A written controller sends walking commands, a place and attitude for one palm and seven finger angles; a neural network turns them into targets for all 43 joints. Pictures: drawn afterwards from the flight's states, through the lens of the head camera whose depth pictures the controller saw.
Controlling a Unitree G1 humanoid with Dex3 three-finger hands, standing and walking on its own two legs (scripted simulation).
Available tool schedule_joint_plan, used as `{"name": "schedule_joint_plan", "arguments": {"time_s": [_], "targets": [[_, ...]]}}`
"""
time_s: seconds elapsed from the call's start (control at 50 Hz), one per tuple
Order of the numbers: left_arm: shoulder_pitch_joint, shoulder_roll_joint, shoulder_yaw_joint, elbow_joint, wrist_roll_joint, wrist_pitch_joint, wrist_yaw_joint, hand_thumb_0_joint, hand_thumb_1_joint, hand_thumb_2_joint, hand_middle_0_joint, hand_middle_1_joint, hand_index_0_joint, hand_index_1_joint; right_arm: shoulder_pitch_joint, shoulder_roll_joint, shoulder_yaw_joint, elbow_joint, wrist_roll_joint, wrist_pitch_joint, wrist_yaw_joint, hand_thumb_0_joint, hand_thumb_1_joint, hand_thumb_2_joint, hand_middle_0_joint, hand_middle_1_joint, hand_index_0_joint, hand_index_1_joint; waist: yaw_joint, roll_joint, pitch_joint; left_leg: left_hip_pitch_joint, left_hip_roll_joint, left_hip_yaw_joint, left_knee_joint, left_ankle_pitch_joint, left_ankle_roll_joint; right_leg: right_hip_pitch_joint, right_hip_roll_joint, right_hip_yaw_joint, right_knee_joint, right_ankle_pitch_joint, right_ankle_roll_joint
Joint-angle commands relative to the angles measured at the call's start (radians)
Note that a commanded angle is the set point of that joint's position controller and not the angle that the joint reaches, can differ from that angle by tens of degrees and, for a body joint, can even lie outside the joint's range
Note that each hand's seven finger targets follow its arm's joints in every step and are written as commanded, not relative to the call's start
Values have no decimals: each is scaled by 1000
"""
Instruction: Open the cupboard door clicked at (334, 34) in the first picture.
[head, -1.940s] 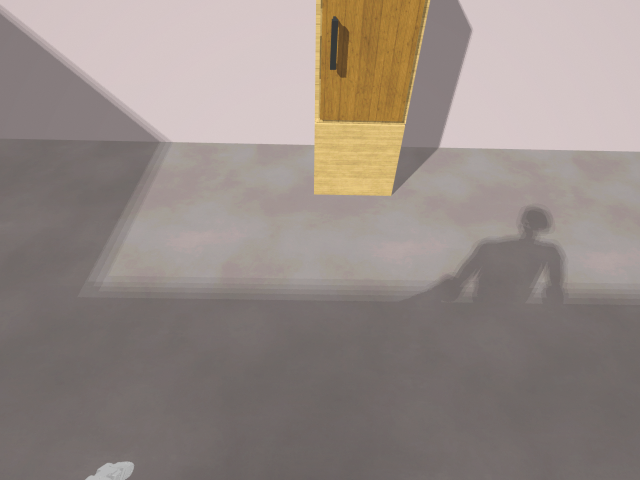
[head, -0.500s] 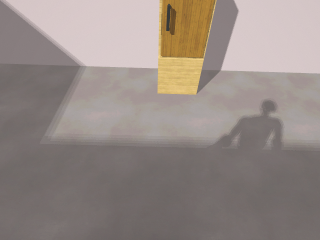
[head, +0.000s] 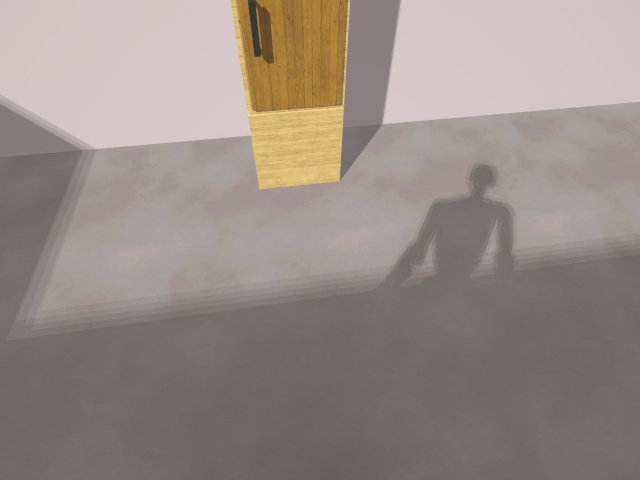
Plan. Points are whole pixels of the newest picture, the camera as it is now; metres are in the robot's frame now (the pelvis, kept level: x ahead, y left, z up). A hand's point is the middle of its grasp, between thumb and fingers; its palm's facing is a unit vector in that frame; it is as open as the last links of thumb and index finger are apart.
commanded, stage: walk to a spot facing it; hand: left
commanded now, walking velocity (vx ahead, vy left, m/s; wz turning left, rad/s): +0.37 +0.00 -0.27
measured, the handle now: (254, 27) +1.39 +0.27 -0.03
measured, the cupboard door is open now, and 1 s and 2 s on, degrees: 0 0 0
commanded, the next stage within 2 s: turn to face it in 1.12 s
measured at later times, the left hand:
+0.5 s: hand (200, 478) +0.16 +0.19 -0.19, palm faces -0.01 -0.99 -0.12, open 7.4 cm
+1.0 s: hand (286, 248) +0.59 +0.10 -0.17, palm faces -0.35 -0.92 -0.18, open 7.4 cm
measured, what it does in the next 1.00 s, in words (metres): walks ahead, turning right: right foot, then left foot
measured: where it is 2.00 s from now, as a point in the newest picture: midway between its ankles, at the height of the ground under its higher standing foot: (365, 338)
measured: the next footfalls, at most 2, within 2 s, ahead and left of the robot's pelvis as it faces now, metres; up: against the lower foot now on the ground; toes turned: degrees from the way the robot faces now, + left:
right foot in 0.04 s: +0.09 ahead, -0.11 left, +0.00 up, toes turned -6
left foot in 0.46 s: +0.33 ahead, +0.12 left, +0.00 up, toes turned +4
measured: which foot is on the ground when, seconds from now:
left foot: down 0.00-0.04, up 0.06-0.44, down 0.46-1.00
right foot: up 0.00-0.02, down 0.04-0.48, up 0.50-0.98, down 1.00-1.00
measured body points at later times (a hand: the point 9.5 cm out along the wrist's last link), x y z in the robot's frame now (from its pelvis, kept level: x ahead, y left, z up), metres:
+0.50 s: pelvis +0.21 +0.02 -0.01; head +0.23 +0.05 +0.44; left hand +0.16 +0.24 -0.18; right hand +0.31 -0.21 -0.13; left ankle +0.30 +0.11 -0.73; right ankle +0.06 -0.10 -0.71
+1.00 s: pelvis +0.43 -0.04 -0.01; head +0.46 -0.06 +0.44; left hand +0.60 +0.15 -0.15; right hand +0.24 -0.19 -0.16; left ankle +0.30 +0.11 -0.73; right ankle +0.51 -0.16 -0.73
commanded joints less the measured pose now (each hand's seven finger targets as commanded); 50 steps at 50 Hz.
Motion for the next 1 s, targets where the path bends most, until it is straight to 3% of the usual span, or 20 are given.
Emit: {"name": "schedule_joint_plan", "arguments": {"time_s": [0.0,0.02,0.04,0.08,0.16,0.26,0.34,0.4,0.42,0.44,0.46,0.48,0.54,0.62,0.7,0.86,0.9,0.94,0.96,0.98], "targets": [[251,140,53,1,3,-60,8,0,900,900,-200,-300,-200,-300,-86,-166,-39,-64,16,-22,-8,0,-900,-900,200,300,200,300,176,-93,-83,-307,88,27,301,242,72,440,-37,43,-305,180,-38],[361,242,80,30,5,-76,30,0,900,900,-200,-300,-200,-300,-100,-86,-21,-107,24,-29,1,0,-900,-900,200,300,200,300,196,-388,-87,-570,-26,61,603,-121,28,547,-309,509,-479,139,-141],[360,252,76,25,-15,-77,45,0,900,900,-200,-300,-200,-300,-141,-101,-24,-136,19,-30,3,0,-900,-900,200,300,200,300,182,-315,-81,-638,-5,-44,727,-167,40,536,-384,681,-562,184,-205],[222,200,66,-9,-11,-75,51,0,900,900,-200,-300,-200,-300,-187,-85,-33,-118,16,-30,6,0,-900,-900,200,300,200,300,133,-110,35,-662,63,-91,787,-40,43,364,-348,590,-561,77,-233],[89,111,40,-29,4,-86,58,0,900,900,-200,-300,-200,-300,-99,-28,-35,-79,2,0,15,0,-900,-900,200,300,200,300,23,-38,85,-523,86,-68,637,72,15,139,-253,322,-577,244,-180],[118,110,38,1,1,-98,57,0,900,900,-200,-300,-200,-300,-154,-11,-38,-122,9,2,33,0,-900,-900,200,300,200,300,25,-91,62,-514,67,-31,399,202,5,207,-188,205,-584,320,-158],[151,107,41,23,3,-96,60,0,900,900,-200,-300,-200,-300,-247,-4,-34,-162,12,-16,37,0,-900,-900,200,300,200,300,58,-102,66,-448,35,-7,220,197,24,274,-193,202,-538,444,-140],[112,109,48,18,-3,-93,60,0,900,900,-200,-300,-200,-300,-119,-37,-46,-123,8,-30,23,0,-900,-900,200,300,200,300,-15,-63,21,-179,-12,21,73,237,42,207,-151,157,-379,555,-108],[112,89,47,14,-8,-92,58,0,900,900,-200,-300,-200,-300,18,-80,-57,-80,4,-35,10,0,-900,-900,200,300,200,300,-71,14,-55,27,8,-12,26,242,59,138,-103,125,-185,584,-84],[154,34,44,4,-15,-89,51,0,900,900,-200,-300,-200,-300,165,-197,-88,-49,-10,-41,-1,0,-900,-900,200,300,200,300,-109,251,-187,257,237,-314,-28,189,123,-40,2,39,109,294,-37],[148,14,36,-25,-15,-91,45,0,900,900,-200,-300,-200,-300,237,-249,-95,-36,-4,-33,-3,0,-900,-900,200,300,200,300,-107,390,-210,286,418,-578,-207,136,188,-187,77,19,394,-102,-16],[104,46,44,-33,-5,-89,49,0,900,900,-200,-300,-200,-300,158,-208,-82,-49,1,-21,-6,0,-900,-900,200,300,200,300,-86,252,-134,167,425,-585,-263,-33,211,-220,12,90,485,-70,-32],[21,17,46,-25,5,-72,28,0,900,900,-200,-300,-200,-300,2,-57,-45,-80,4,-40,-10,0,-900,-900,200,300,200,300,-17,79,69,-109,327,-328,-299,52,156,-242,-86,86,504,144,-12],[61,-38,51,-21,14,-32,24,0,900,900,-200,-300,-200,-300,25,-7,-45,-60,7,-62,-20,0,-900,-900,200,300,200,300,30,109,39,-119,250,-76,-297,302,131,-224,-95,67,429,256,16],[-17,-27,52,-61,12,-15,13,0,900,900,-200,-300,-200,-300,53,-32,-39,-47,12,-63,-21,0,-900,-900,200,300,200,300,34,117,75,-58,239,2,-315,368,142,-319,-107,45,334,336,34],[-251,-19,41,-145,4,-26,2,0,900,900,-200,-300,-200,-300,150,-71,-45,2,0,-47,-20,0,-900,-900,200,300,200,300,-29,120,137,76,274,95,-260,544,154,-256,-76,-65,-79,311,0],[-220,-7,45,-138,4,-34,4,0,900,900,-200,-300,-200,-300,152,-91,-49,6,0,-43,-20,0,-900,-900,200,300,200,300,-9,110,106,87,282,126,-179,717,147,-156,-36,-93,-107,263,-30],[-46,31,58,-92,7,-47,10,0,900,900,-200,-300,-200,-300,113,-116,-53,-3,5,-39,-19,0,-900,-900,200,300,200,300,75,100,-9,71,264,159,61,916,122,79,18,-117,-169,239,-64],[116,72,73,-43,13,-57,15,0,900,900,-200,-300,-200,-300,80,-117,-53,-13,10,-38,-14,0,-900,-900,200,300,200,300,156,52,-95,-20,219,195,282,849,83,301,25,-112,-225,301,-78],[211,190,102,-20,17,-72,27,0,900,900,-200,-300,-200,-300,140,-59,-44,-31,23,-38,-2,0,-900,-900,200,300,200,300,173,-185,-226,-303,114,201,616,373,38,581,-216,228,-305,269,-157]]}}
